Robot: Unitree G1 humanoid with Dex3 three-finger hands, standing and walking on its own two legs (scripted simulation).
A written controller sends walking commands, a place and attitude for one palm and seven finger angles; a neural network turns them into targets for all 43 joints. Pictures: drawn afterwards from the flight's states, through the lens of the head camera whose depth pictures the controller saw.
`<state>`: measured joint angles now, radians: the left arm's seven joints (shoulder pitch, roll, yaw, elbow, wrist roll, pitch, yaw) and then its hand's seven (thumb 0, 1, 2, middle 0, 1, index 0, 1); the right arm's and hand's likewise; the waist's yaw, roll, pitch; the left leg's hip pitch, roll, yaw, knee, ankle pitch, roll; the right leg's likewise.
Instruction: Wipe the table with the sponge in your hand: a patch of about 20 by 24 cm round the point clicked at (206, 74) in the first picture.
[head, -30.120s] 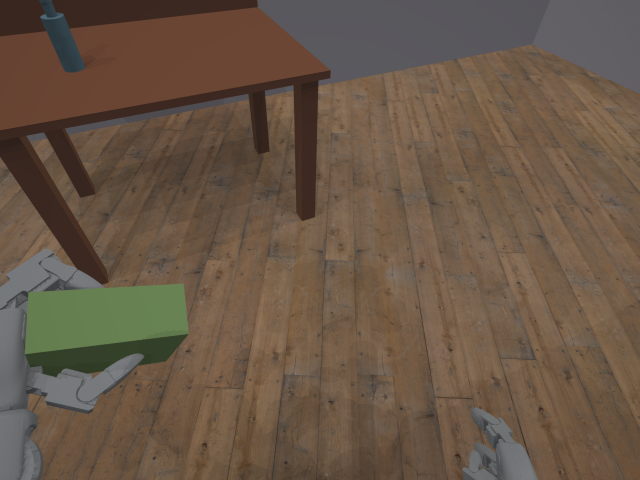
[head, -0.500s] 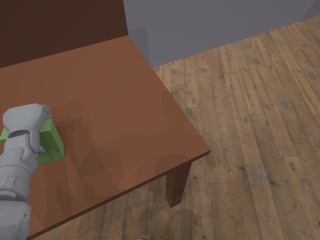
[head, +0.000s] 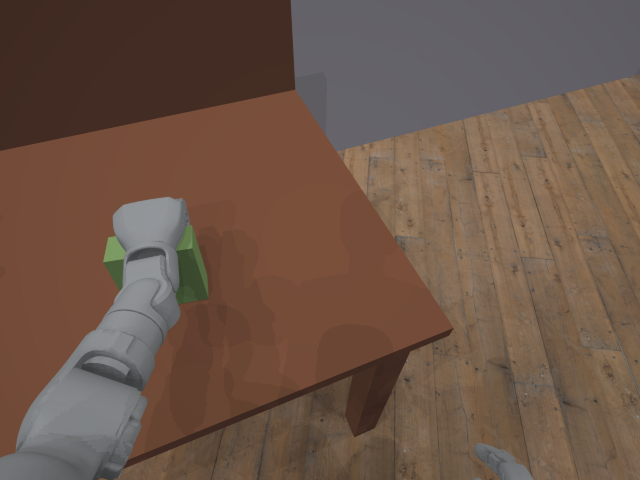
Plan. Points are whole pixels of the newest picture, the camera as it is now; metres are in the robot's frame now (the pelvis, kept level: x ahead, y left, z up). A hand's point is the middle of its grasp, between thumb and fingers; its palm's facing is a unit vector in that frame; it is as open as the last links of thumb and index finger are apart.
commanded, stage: slide across to the middle lane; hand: left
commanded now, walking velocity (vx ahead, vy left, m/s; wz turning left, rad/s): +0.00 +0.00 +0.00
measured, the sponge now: (164, 277) +0.38 +0.28 -0.02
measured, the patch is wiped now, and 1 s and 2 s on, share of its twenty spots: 0.60 0.65 0.85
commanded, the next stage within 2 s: wipe back along the middle lane in 0.02 s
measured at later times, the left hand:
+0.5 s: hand (179, 261) +0.38 +0.24 +0.03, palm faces -0.04 -0.02 -1.00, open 9.5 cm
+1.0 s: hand (190, 287) +0.34 +0.21 +0.03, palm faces -0.01 -0.02 -1.00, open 9.5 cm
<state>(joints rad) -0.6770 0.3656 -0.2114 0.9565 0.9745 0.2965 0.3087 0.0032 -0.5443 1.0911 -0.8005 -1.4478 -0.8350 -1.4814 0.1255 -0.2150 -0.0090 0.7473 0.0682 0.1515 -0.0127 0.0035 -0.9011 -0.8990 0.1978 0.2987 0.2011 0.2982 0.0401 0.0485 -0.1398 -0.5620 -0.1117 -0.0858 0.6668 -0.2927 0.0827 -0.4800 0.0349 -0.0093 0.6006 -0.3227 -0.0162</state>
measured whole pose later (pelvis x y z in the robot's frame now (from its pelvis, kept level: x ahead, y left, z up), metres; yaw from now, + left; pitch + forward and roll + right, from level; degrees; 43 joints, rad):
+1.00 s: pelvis +0.02 -0.03 +0.01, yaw -3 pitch +7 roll -1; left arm -0.23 0.31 -0.23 0.46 0.98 0.52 0.29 0.00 -0.44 1.03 -0.73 -1.51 -0.76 -1.54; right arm 0.08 -0.25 0.02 0.64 0.10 0.22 0.00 0.01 -0.90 -0.90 0.20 0.30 0.20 0.30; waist 0.05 0.06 -0.15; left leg -0.39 -0.07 -0.05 0.59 -0.31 0.05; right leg -0.34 0.07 0.04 0.54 -0.32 -0.04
